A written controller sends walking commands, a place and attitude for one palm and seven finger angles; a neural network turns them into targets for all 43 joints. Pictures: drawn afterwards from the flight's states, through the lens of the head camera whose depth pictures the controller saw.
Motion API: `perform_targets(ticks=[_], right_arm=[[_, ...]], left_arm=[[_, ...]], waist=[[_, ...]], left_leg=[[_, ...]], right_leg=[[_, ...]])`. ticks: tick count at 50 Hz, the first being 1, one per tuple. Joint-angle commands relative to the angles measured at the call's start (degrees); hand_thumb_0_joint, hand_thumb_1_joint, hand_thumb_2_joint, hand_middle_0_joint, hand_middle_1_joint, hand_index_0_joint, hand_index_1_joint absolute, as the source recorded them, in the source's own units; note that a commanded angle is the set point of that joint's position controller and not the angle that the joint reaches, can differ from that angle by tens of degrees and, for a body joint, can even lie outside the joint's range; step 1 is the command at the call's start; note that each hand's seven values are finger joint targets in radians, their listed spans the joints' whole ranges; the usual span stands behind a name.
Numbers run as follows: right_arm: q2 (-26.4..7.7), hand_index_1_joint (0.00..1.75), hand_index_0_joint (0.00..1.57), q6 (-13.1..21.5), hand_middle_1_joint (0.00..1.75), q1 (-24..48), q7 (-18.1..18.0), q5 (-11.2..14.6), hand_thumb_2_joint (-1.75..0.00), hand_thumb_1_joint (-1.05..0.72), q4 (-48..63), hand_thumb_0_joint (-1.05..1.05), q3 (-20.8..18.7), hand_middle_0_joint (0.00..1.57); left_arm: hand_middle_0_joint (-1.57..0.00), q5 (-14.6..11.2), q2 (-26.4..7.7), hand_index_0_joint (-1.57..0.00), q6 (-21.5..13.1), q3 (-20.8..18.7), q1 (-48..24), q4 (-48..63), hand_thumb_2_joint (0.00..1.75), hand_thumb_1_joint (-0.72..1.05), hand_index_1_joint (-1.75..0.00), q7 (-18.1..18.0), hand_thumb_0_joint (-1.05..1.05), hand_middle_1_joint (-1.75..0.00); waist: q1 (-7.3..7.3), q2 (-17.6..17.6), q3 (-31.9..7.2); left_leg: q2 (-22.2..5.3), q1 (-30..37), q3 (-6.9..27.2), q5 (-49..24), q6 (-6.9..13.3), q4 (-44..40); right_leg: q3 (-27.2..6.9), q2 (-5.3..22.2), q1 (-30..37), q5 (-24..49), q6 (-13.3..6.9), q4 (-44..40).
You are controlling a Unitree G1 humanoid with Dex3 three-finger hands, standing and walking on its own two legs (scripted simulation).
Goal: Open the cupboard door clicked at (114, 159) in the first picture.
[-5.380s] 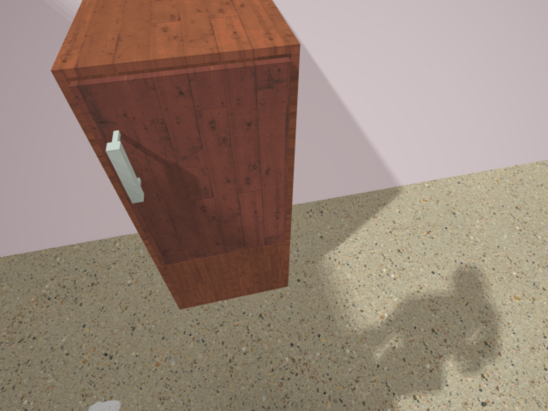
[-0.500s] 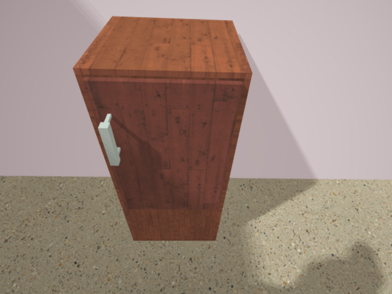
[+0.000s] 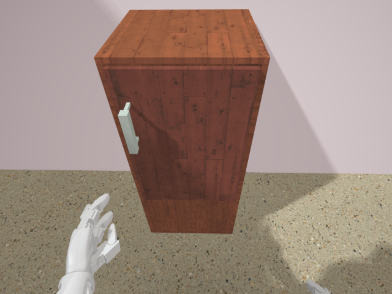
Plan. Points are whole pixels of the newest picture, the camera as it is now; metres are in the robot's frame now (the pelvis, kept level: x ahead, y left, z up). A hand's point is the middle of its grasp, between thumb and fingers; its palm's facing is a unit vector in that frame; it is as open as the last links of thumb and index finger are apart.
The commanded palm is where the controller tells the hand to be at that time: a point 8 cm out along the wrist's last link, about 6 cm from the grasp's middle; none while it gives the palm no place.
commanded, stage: raise the hand with hooked fingers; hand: left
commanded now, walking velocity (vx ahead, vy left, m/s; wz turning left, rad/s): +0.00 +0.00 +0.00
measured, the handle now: (131, 128) +0.55 +0.20 +0.03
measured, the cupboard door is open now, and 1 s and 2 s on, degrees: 0 0 0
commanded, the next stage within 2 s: move the hooked fingers beside the handle in 1.86 s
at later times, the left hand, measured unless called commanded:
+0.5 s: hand (122, 243) +0.24 +0.16 -0.01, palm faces -0.13 -0.99 -0.10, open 10.5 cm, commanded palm +0.20 +0.24 +0.00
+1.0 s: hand (95, 212) +0.28 +0.22 +0.04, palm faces +0.01 -1.00 -0.08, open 13.3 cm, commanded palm +0.26 +0.27 +0.03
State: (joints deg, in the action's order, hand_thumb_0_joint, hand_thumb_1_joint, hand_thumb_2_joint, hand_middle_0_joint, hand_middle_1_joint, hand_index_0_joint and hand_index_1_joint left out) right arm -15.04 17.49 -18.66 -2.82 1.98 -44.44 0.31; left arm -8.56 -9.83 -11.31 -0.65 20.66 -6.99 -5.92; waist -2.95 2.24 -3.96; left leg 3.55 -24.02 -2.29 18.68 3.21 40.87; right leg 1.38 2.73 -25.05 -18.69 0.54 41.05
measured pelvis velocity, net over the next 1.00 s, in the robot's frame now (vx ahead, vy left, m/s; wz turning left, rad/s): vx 0.04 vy -0.03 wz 0.00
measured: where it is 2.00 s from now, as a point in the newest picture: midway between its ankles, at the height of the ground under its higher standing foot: outside the picture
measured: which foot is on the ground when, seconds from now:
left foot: down 0.00-1.00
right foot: down 0.00-1.00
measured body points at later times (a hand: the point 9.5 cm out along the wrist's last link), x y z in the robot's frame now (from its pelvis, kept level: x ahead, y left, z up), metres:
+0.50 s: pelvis +0.01 -0.04 -0.07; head +0.09 -0.03 +0.37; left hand +0.24 +0.22 -0.01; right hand +0.23 -0.24 -0.15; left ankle +0.03 +0.07 -0.71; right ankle +0.04 -0.14 -0.71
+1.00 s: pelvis +0.04 -0.03 -0.04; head +0.09 -0.02 +0.41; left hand +0.28 +0.27 +0.04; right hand +0.22 -0.28 -0.10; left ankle +0.03 +0.07 -0.71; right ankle +0.04 -0.14 -0.71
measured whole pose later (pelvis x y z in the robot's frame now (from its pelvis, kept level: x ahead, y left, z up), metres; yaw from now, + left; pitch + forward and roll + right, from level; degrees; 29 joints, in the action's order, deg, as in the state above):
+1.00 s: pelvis +0.04 -0.03 -0.04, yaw +0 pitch +13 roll -2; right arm -15.4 12.9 -14.3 -3.3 2.3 -30.1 0.4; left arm -21.5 -20.4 -19.9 -20.6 12.8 -5.9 24.4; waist -0.2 0.7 -6.6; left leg -0.5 -42.0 1.1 29.3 1.2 58.8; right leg 4.7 -1.1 -41.1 -26.4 -1.5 55.0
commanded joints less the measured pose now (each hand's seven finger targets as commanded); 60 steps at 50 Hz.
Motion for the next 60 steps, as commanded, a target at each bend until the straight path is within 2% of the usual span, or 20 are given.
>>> perform_targets(ticks=[1, 3, 6, 8, 10, 12, 15, 17, 19, 21, 24, 27, 29, 32, 36, 42, 46, 51, 55, 60], right_arm=[[-7.56, 0.3, 0.2, 3.12, 0.3, 7.7, 2.32, -1.3, -0.9, -0.9, 14.55, 0.0, -4.94, 0.2], [-8.42, 0.3, 0.2, 1.16, 0.3, 11.44, 3.7, -1.82, -0.9, -0.9, 20.61, 0.0, -5.35, 0.2], [-7.22, 0.3, 0.2, -2.33, 0.3, 12.23, 3.7, -0.53, -0.9, -0.9, 25.75, 0.0, -5.21, 0.2], [-6.43, 0.3, 0.2, -3.56, 0.3, 12.66, 3.15, -0.35, -0.9, -0.9, 28.83, 0.0, -4.76, 0.2], [-5.34, 0.3, 0.2, -3.49, 0.3, 10.5, 2.61, -0.68, -0.9, -0.9, 28.76, 0.0, -4.67, 0.2], [-5.26, 0.3, 0.2, -3.07, 0.3, 7.97, 1.79, -1.34, -0.9, -0.9, 27.29, 0.0, -4.25, 0.2], [-6.0, 0.3, 0.2, -1.11, 0.3, 6.65, 1.01, -1.48, -0.9, -0.9, 22.51, 0.0, -3.34, 0.2], [-7.32, 0.3, 0.2, 0.15, 0.3, 6.35, 0.33, -1.07, -0.9, -0.9, 20.56, 0.0, -2.9, 0.2], [-8.34, 0.3, 0.2, 0.42, 0.3, 5.55, -0.45, -0.24, -0.9, -0.9, 19.99, 0.0, -2.96, 0.2], [-8.73, 0.3, 0.2, -0.23, 0.3, 5.99, -1.17, 0.86, -0.9, -0.9, 19.86, 0.0, -3.02, 0.2], [-8.13, 0.3, 0.2, -2.33, 0.3, 8.13, -1.57, 1.39, -0.9, -0.9, 23.78, 0.0, -3.26, 0.2], [-5.05, 0.3, 0.2, -3.14, 0.3, 8.76, -1.41, 0.77, -0.9, -0.9, 25.63, 0.0, -2.87, 0.2], [-3.74, 0.3, 0.2, -2.67, 0.3, 8.31, -1.05, 0.42, -0.9, -0.9, 24.46, 0.0, -3.08, 0.2], [-4.34, 0.3, 0.2, -2.3, 0.3, 6.87, -0.4, -0.16, -0.9, -0.9, 21.95, 0.0, -3.56, 0.2], [-7.36, 0.3, 0.2, -2.02, 0.3, 4.46, -0.43, 0.16, -0.9, -0.9, 20.29, 0.0, -3.78, 0.2], [-8.45, 0.3, 0.2, -1.0, 0.3, 3.9, -1.5, 0.68, -0.9, -0.9, 22.22, 0.0, -3.44, 0.2], [-7.73, 0.3, 0.2, -1.38, 0.3, 4.04, -1.46, 0.43, -0.9, -0.9, 21.47, 0.0, -2.84, 0.2], [-8.83, 0.3, 0.2, -3.31, 0.3, 3.66, -1.19, 1.14, -0.9, -0.9, 22.08, 0.0, -2.31, 0.2], [-9.73, 0.3, 0.2, -3.68, 0.3, 3.74, -1.92, 1.54, -0.9, -0.9, 23.4, 0.0, -2.04, 0.2], [-8.96, 0.3, 0.2, -2.75, 0.3, 4.03, -2.58, 0.79, -0.9, -0.9, 22.77, 0.0, -1.48, 0.2]], left_arm=[[-0.22, -2.79, -2.1, -0.22, -16.11, -6.33, 11.8, -7.02, 0.77, 0.6, -0.5, 11.98, 0.0, -0.5], [-0.22, -4.13, -7.1, -0.22, -20.56, -11.15, 12.35, -5.76, 0.75, 0.55, -0.53, 19.1, 0.0, -0.53], [-0.23, -3.8, -11.62, -0.23, -17.36, -15.85, 11.91, 0.76, 0.72, 0.48, -0.57, 20.68, 0.0, -0.57], [-0.23, -5.72, -10.4, -0.23, -16.34, -14.28, 6.38, 12.05, 0.7, 0.43, -0.6, 19.39, 0.0, -0.6], [-0.24, -6.68, -12.13, -0.24, -19.13, -16.4, 1.23, 23.76, 0.68, 0.39, -0.63, 17.13, 0.0, -0.63], [-0.24, -6.88, -13.01, -0.24, -23.44, -14.98, -5.89, 34.79, 0.66, 0.34, -0.66, 16.14, 0.0, -0.66], [-0.25, -6.73, -9.28, -0.25, -27.87, -8.14, -8.31, 32.29, 0.63, 0.27, -0.7, 19.14, 0.0, -0.7], [-0.25, -7.44, -9.79, -0.25, -26.96, -6.31, -10.21, 27.35, 0.61, 0.22, -0.74, 23.51, 0.0, -0.74], [-0.25, -7.53, -11.59, -0.25, -22.29, -7.77, -8.4, 18.74, 0.59, 0.18, -0.76, 27.61, 0.0, -0.76], [-0.25, -8.43, -15.67, -0.25, -14.7, -13.78, -4.97, 8.98, 0.57, 0.13, -0.8, 31.07, 0.0, -0.8], [-0.26, -12.14, -20.56, -0.26, -4.79, -23.12, -0.41, 11.86, 0.54, 0.06, -0.84, 32.73, 0.0, -0.84], [-0.27, -15.98, -21.0, -0.27, -3.15, -29.71, 2.28, 18.05, 0.51, -0.01, -0.88, 29.17, 0.0, -0.88], [-0.27, -16.26, -17.99, -0.27, -6.51, -29.08, 2.95, 21.1, 0.49, -0.06, -0.92, 25.58, 0.0, -0.92], [-0.27, -13.74, -15.33, -0.27, -11.18, -25.11, 1.01, 18.65, 0.46, -0.13, -0.96, 23.71, 0.0, -0.96], [-0.28, -11.62, -13.6, -0.28, -12.73, -18.8, -5.41, 8.91, 0.42, -0.22, -1.02, 28.69, 0.0, -1.02], [-0.29, -14.42, -24.36, -0.29, -12.68, -26.57, -11.72, 16.78, 0.36, -0.36, -1.11, 32.73, 0.0, -1.11], [-0.3, -15.43, -25.48, -0.3, -13.76, -30.06, -12.35, 15.67, 0.32, -0.45, -1.17, 29.2, 0.0, -1.17], [-0.3, -14.09, -20.48, -0.3, -7.61, -24.71, -14.18, 1.57, 0.3, -0.5, -1.2, 30.48, 0.0, -1.2], [-0.3, -13.02, -23.45, -0.3, -3.51, -24.05, -21.84, 0.47, 0.3, -0.5, -1.2, 33.78, 0.0, -1.2], [-0.3, -13.56, -29.15, -0.3, -8.21, -28.78, -31.33, 5.96, 0.3, -0.5, -1.2, 33.22, 0.0, -1.2]], waist=[[5.62, -17.72, 4.59], [6.5, -11.57, 0.97], [9.94, 0.07, -5.63], [8.55, 4.76, -8.54], [7.24, 9.33, -14.22], [3.73, 8.63, -17.11], [-1.27, 8.53, -13.1], [-3.64, 5.71, -11.05], [-4.13, -0.14, -10.27], [-1.32, -2.87, -10.73], [4.75, -3.88, -21.76], [7.85, -3.44, -27.78], [7.44, -2.55, -24.5], [4.51, -1.81, -17.78], [0.0, -2.7, -10.57], [3.49, 3.52, -23.05], [4.49, 5.36, -19.23], [2.36, 1.97, -9.75], [1.61, 0.55, -11.48], [2.68, 2.85, -17.21]], left_leg=[[-2.4, -14.94, 3.43, 9.57, -4.93, 1.05], [-0.64, -17.38, 1.31, 7.13, -4.48, 5.94], [-0.56, -19.8, 1.6, 10.38, -4.21, 4.83], [-1.66, -18.75, 3.06, 11.25, -3.88, 5.24], [-2.56, -15.67, 3.86, 5.77, -3.07, 8.54], [-3.4, -14.37, 5.14, 2.33, -2.33, 12.08], [-3.85, -15.31, 5.89, 1.67, -1.89, 17.03], [-4.0, -17.19, 6.61, 3.22, -1.41, 19.09], [-3.93, -21.32, 6.46, 6.25, -1.1, 19.31], [-3.66, -23.99, 5.19, 4.88, -1.0, 19.06], [-2.36, -20.95, 3.63, -3.27, -1.22, 15.79], [-2.56, -18.47, 3.83, -11.95, -1.96, 15.07], [-2.84, -16.86, 4.0, -13.78, -2.45, 13.22], [-3.15, -16.36, 3.99, -14.41, -2.47, 13.06], [-3.16, -18.3, 4.07, -9.08, -1.9, 14.36], [-3.2, -9.75, 4.02, -13.88, -1.56, 11.16], [-3.62, -7.76, 4.71, -16.98, -2.48, 9.49], [-3.67, -11.0, 4.73, -8.01, -2.68, 6.73], [-3.5, -10.57, 4.38, -4.87, -1.93, 5.68], [-3.88, -4.86, 5.5, -8.89, -2.27, 4.66]], right_leg=[[3.46, -3.18, -14.28, -17.67, -2.7, 1.13], [1.74, -2.5, -11.6, -14.45, -3.58, 3.95], [1.06, -2.72, -11.11, -13.38, -3.58, 9.11], [1.16, -3.28, -12.65, -10.5, -3.61, 11.66], [0.2, -3.58, -13.01, -5.97, -3.63, 12.38], [-0.28, -4.31, -16.04, -4.16, -3.34, 13.55], [-0.39, -4.71, -23.27, -4.71, -2.85, 13.57], [-0.22, -4.82, -24.76, -5.64, -2.42, 13.12], [-1.14, -4.64, -23.36, -8.57, -1.91, 11.08], [-2.76, -4.34, -19.08, -9.05, -1.82, 9.0], [-3.6, -2.46, -4.48, -0.78, -1.04, 7.63], [-3.09, -2.06, 3.77, 15.85, -0.6, 9.85], [-1.21, -2.54, 2.1, 20.62, -0.69, 10.42], [0.16, -3.32, -4.31, 20.28, -0.82, 11.2], [0.05, -3.61, -12.47, 10.53, -0.95, 10.01], [-0.27, -3.62, -4.53, 12.02, -1.73, 8.84], [1.84, -4.57, -5.79, 12.36, -2.53, 9.24], [2.7, -4.59, -9.79, 5.49, -2.12, 6.12], [1.59, -4.07, -8.24, 3.6, -1.68, 3.54], [1.7, -4.59, -5.87, 5.33, -2.4, 4.28]])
